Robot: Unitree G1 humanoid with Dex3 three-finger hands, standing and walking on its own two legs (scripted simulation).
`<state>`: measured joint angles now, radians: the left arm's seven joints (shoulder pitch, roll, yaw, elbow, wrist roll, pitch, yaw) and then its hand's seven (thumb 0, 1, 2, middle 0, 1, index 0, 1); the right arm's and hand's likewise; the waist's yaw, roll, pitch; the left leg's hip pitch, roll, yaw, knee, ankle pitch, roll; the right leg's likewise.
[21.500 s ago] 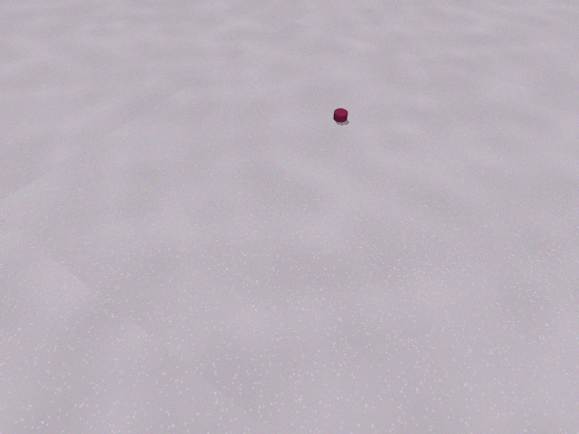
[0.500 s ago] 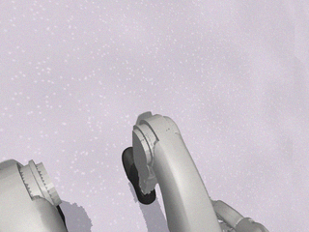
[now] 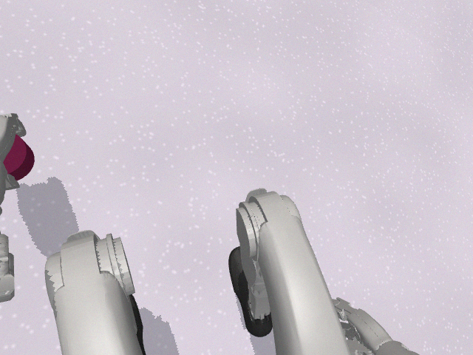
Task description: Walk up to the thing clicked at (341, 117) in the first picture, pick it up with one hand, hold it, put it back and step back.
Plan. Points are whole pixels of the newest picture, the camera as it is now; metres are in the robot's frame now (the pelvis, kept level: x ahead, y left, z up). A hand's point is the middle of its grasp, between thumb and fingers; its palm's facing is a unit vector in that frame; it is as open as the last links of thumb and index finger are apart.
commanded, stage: settle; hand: left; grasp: from above
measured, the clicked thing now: (1, 156) +0.47 +0.31 -0.20
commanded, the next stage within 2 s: lift in 0.18 s
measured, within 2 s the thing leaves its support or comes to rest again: neither
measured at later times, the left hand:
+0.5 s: hand out of the picture +0.44 +0.30 -0.12, palm faces -0.45 -0.10 -0.89, open 10.1 cm
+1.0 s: hand out of the picture +0.38 +0.30 +0.02, palm faces -0.42 -0.10 -0.90, open 10.1 cm
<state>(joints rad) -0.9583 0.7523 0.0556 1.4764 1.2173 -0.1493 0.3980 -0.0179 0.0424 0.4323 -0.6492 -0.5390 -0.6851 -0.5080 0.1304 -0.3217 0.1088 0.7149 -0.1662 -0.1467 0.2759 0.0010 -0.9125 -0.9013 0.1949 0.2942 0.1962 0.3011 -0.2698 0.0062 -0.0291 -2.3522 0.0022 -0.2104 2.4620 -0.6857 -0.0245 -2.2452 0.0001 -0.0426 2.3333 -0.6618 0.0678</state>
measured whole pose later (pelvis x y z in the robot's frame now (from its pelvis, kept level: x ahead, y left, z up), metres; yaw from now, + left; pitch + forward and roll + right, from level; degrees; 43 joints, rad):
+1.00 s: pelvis -0.01 +0.00 +0.12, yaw +6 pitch +33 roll -6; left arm -0.61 0.57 -0.04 0.87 1.06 -0.07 0.11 0.00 0.03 0.47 -0.61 -0.60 -0.65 -0.57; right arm 0.16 -0.27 -0.03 0.65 -0.01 0.03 0.07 0.00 -0.92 -0.90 0.20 0.29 0.20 0.30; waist -0.12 0.05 -0.18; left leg -1.99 0.02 -0.11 2.04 -0.63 -0.02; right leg -1.92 -0.04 -0.01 1.97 -0.62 0.06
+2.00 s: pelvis +0.05 +0.00 +0.40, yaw +8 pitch +11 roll -1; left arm -0.32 0.39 -0.19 0.82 0.99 0.03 0.13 -0.01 0.01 0.50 -0.62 -0.60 -0.66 -0.57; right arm 0.24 -0.25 -0.04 0.72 0.04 0.02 -0.05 0.01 -0.91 -0.90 0.20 0.29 0.20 0.30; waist -0.05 0.03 -0.09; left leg -0.71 0.05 0.01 0.92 -0.39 -0.02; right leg -0.71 -0.04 0.01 0.89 -0.38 0.04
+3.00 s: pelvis +0.08 +0.00 +0.44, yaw +7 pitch +3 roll +1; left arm -0.26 0.39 -0.21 0.66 0.99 0.02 -0.02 0.00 -0.01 0.58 -0.56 -0.66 -0.61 -0.64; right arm 0.21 -0.26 -0.04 0.66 0.06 0.09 -0.05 0.01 -0.90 -0.90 0.20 0.29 0.20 0.30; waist 0.00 0.04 -0.04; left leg -0.36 0.05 0.05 0.59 -0.29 -0.02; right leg -0.38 -0.05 0.03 0.61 -0.28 0.04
